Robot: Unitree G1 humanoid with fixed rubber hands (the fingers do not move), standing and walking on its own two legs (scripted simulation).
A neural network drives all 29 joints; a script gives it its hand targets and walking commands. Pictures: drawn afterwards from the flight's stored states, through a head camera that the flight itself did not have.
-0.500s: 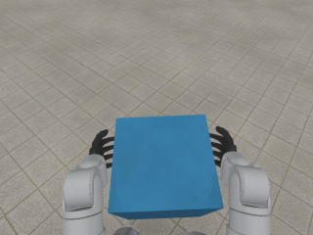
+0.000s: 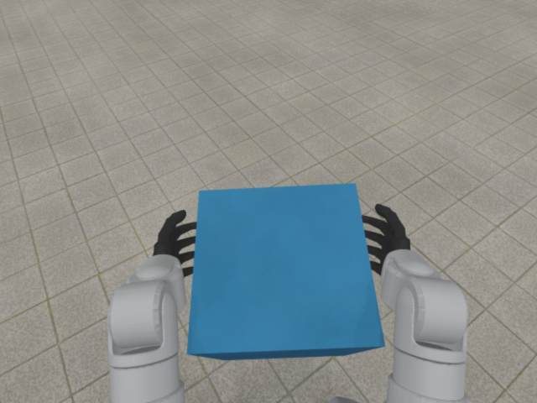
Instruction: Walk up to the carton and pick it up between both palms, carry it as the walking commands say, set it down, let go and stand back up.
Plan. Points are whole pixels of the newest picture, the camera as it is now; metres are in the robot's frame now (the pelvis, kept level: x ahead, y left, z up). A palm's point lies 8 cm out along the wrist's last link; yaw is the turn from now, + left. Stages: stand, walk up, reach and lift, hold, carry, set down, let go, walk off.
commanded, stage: carry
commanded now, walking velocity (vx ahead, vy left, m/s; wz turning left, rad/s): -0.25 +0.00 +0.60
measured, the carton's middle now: (281, 283) +0.29 -0.02 +0.01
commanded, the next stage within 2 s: none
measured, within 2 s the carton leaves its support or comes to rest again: neither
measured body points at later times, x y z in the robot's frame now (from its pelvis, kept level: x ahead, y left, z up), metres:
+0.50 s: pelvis -0.17 -0.02 +0.02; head -0.14 -0.04 +0.47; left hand +0.07 +0.19 +0.10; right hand +0.14 -0.11 +0.08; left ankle -0.18 +0.11 -0.62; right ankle -0.13 -0.12 -0.72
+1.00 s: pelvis -0.32 -0.02 +0.01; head -0.33 -0.03 +0.46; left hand -0.13 +0.23 +0.10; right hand +0.00 -0.04 +0.09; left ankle -0.31 +0.10 -0.72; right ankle -0.27 -0.14 -0.72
